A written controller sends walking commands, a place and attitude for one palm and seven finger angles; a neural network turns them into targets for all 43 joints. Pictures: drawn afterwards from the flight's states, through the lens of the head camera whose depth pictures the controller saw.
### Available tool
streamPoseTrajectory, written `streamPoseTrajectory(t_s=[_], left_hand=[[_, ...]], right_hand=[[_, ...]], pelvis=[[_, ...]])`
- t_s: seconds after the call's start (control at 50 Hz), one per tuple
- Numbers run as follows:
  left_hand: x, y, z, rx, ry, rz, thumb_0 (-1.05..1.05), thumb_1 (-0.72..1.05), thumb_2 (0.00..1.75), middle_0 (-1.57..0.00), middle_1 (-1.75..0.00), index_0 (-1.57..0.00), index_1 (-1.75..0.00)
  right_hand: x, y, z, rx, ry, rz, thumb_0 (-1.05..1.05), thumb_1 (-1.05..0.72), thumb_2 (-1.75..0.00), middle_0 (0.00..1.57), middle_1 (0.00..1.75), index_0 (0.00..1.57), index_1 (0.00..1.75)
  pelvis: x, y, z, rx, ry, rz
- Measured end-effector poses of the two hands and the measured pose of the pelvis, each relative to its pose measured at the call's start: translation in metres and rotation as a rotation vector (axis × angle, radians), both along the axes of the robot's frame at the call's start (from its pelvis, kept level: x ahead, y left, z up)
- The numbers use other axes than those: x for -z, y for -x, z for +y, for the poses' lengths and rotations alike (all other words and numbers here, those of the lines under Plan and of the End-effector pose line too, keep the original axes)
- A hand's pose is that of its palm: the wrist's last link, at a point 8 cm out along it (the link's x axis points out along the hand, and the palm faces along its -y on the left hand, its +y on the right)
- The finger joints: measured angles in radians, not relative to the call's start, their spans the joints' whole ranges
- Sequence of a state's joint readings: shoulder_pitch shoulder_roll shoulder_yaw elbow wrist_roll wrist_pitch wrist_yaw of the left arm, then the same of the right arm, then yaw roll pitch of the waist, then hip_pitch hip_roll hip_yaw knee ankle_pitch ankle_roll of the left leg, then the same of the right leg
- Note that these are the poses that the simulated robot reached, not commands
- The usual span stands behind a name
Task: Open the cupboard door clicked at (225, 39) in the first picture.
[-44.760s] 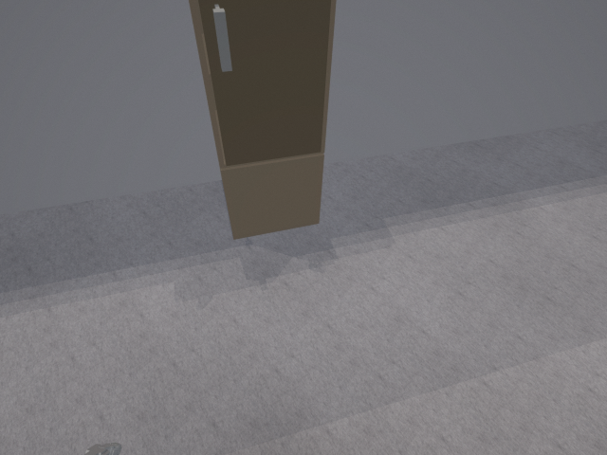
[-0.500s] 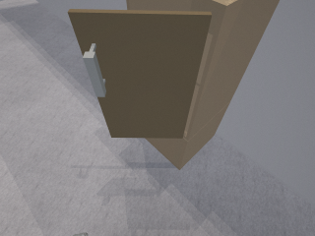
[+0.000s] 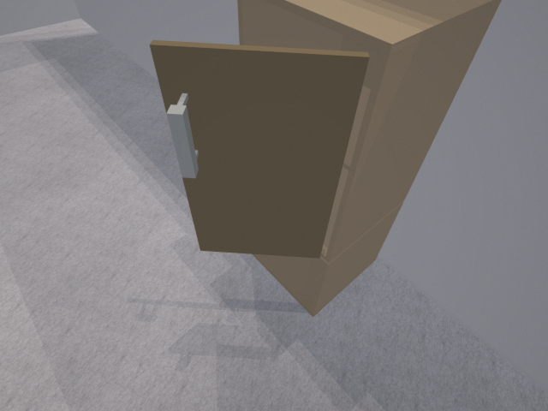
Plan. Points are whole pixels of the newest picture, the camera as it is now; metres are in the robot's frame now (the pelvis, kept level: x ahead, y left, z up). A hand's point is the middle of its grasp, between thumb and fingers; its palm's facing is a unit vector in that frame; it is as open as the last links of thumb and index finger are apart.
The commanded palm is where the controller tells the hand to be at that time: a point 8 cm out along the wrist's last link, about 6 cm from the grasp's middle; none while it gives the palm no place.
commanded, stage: look again from close up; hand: left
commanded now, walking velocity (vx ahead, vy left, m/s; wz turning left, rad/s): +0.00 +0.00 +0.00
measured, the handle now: (187, 136) +0.55 +0.21 +0.09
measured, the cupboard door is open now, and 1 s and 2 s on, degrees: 45 45 45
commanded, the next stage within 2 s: raise the hand with hooked fingers in 0.48 s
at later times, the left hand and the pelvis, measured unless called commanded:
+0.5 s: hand out of the picture +0.02 +0.19 -0.17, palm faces +0.02 -0.98 -0.22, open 7.4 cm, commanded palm none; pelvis +0.00 +0.01 +0.00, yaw +0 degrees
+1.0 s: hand (133, 400) +0.14 +0.21 -0.05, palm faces +0.09 -1.00 +0.02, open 8.6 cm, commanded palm +0.13 +0.26 -0.02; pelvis -0.03 -0.01 -0.08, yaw +2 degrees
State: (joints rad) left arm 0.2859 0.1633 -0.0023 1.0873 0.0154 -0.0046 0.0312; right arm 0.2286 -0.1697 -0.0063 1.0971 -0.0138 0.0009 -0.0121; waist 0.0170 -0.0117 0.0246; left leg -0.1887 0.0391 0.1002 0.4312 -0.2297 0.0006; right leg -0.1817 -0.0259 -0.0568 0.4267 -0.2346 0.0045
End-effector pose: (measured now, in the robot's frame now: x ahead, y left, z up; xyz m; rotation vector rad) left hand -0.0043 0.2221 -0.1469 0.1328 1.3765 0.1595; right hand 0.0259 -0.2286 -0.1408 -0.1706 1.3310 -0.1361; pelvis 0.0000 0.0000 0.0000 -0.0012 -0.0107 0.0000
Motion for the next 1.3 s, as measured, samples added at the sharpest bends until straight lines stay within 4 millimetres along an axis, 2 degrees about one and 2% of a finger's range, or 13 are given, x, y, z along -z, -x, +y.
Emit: streamPoseTrajectory(t_s=[0.08, 0.18, 0.4, 0.6, 0.64, 0.72, 0.78, 0.86, 0.92, 1.0, 1.06, 1.12, 1.3], left_hand=[[0.003, 0.019, 0.0, 0.003, 0.005, 0.048, 0.0, 0.91, 0.89, -0.2, -0.3, -0.2, -0.29], [0.001, 0.024, 0.007, -0.006, -0.009, 0.056, 0.01, 0.91, 0.89, -0.21, -0.3, -0.2, -0.3], [-0.004, -0.006, 0.018, 0.015, -0.035, -0.013, 0.01, 0.91, 0.89, -0.2, -0.3, -0.2, -0.29], [-0.003, -0.03, 0.015, 0.033, -0.033, -0.057, 0.01, 0.91, 0.89, -0.2, -0.3, -0.2, -0.29], [-0.021, -0.058, 0.019, -0.06, -0.033, -0.24, 0.01, 0.9, 0.89, -0.21, -0.31, -0.21, -0.3], [-0.098, -0.131, 0.026, -0.11, -0.069, -0.796, 0.02, 0.88, 0.88, -0.21, -0.32, -0.21, -0.31], [-0.138, -0.164, 0.029, -0.062, -0.04, -1.13, 0.01, 0.84, 0.86, -0.21, -0.35, -0.21, -0.34], [-0.143, -0.166, 0.025, 0.106, 0.034, -1.377, 0.01, 0.77, 0.83, -0.21, -0.4, -0.21, -0.39], [-0.121, -0.148, 0.028, 0.161, 0.089, -1.365, 0.01, 0.7, 0.81, -0.22, -0.44, -0.22, -0.43], [-0.101, -0.122, 0.037, 0.069, 0.095, -1.304, 0.01, 0.61, 0.77, -0.23, -0.49, -0.23, -0.48], [-0.107, -0.117, 0.04, 0.048, 0.052, -1.327, 0.01, 0.54, 0.74, -0.23, -0.54, -0.23, -0.53], [-0.122, -0.128, 0.04, 0.096, 0.037, -1.372, 0.02, 0.47, 0.71, -0.24, -0.58, -0.23, -0.57], [-0.154, -0.17, 0.054, 0.172, 0.078, -1.31, 0.01, 0.26, 0.62, -0.25, -0.72, -0.25, -0.71]], right_hand=[[0.006, 0.005, 0.003, -0.01, -0.008, -0.007, 0.01, -0.92, -0.9, 0.2, 0.3, 0.2, 0.29], [0.012, 0.012, 0.013, -0.013, -0.026, -0.001, 0.01, -0.92, -0.9, 0.2, 0.3, 0.2, 0.29], [0.013, 0.02, 0.019, -0.009, -0.043, 0.026, 0.02, -0.92, -0.9, 0.2, 0.3, 0.2, 0.29], [0.009, 0.012, 0.011, -0.003, -0.024, 0.023, 0.01, -0.91, -0.9, 0.2, 0.3, 0.2, 0.29], [0.002, 0.001, 0.005, -0.001, 0.005, -0.074, 0.01, -0.91, -0.9, 0.2, 0.3, 0.2, 0.29], [-0.017, -0.045, -0.009, -0.022, 0.055, -0.367, 0.02, -0.91, -0.9, 0.2, 0.3, 0.2, 0.29], [-0.03, -0.086, -0.019, -0.058, 0.072, -0.553, 0.02, -0.91, -0.9, 0.2, 0.3, 0.2, 0.29], [-0.046, -0.137, -0.029, -0.129, 0.089, -0.759, 0.02, -0.9, -0.9, 0.2, 0.3, 0.2, 0.29], [-0.052, -0.166, -0.032, -0.182, 0.103, -0.866, 0.02, -0.9, -0.9, 0.2, 0.3, 0.2, 0.29], [-0.052, -0.188, -0.025, -0.234, 0.11, -0.925, 0.01, -0.9, -0.9, 0.2, 0.3, 0.2, 0.29], [-0.043, -0.188, -0.014, -0.262, 0.094, -0.905, 0.01, -0.9, -0.9, 0.2, 0.3, 0.2, 0.29], [-0.028, -0.178, -0.001, -0.271, 0.06, -0.848, 0.01, -0.9, -0.9, 0.2, 0.3, 0.2, 0.29], [-0.004, -0.114, 0.012, -0.146, -0.013, -0.667, 0.02, -0.9, -0.9, 0.2, 0.3, 0.2, 0.3]], pelvis=[[0.005, 0.003, 0.005, -0.011, 0.009, 0.008], [0.008, 0.002, 0.01, -0.013, 0.002, -0.002], [0.005, 0.0, 0.011, -0.005, -0.01, -0.005], [0.004, -0.002, 0.007, -0.002, -0.004, -0.002], [0.005, -0.002, 0.006, -0.006, -0.005, 0.001], [0.01, 0.001, 0.004, -0.039, -0.005, 0.019], [0.02, 0.008, 0.001, -0.039, -0.004, 0.069], [0.044, 0.018, -0.006, -0.027, -0.007, 0.144], [0.062, 0.024, -0.011, -0.028, -0.005, 0.176], [0.077, 0.026, -0.014, -0.042, 0.013, 0.189], [0.08, 0.026, -0.015, -0.057, 0.033, 0.185], [0.08, 0.028, -0.016, -0.068, 0.048, 0.18], [0.061, 0.027, -0.012, -0.049, 0.039, 0.165]])
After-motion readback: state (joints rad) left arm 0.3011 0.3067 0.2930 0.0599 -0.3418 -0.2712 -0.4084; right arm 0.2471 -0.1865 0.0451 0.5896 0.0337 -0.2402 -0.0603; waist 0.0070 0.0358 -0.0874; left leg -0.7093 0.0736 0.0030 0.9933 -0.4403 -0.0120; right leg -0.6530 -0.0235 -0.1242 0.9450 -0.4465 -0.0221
